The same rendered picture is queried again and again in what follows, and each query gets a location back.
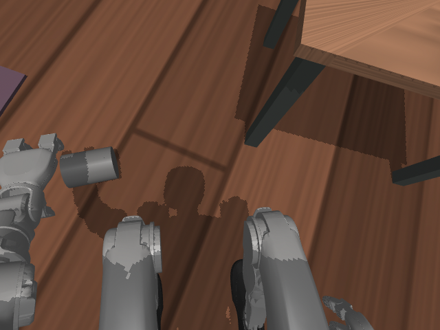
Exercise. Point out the coffee table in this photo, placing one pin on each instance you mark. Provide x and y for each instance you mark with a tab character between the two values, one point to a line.
396	42

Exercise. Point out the right robot foot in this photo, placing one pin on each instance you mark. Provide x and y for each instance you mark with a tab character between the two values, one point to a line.
238	293

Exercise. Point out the right robot hand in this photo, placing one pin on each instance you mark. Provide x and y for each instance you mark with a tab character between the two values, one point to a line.
354	320

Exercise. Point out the left robot hand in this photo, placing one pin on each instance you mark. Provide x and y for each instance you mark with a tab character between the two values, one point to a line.
23	164

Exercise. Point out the can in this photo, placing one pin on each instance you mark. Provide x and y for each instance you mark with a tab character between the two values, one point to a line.
89	167

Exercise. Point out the left robot arm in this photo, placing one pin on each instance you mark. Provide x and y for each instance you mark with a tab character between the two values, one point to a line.
21	207

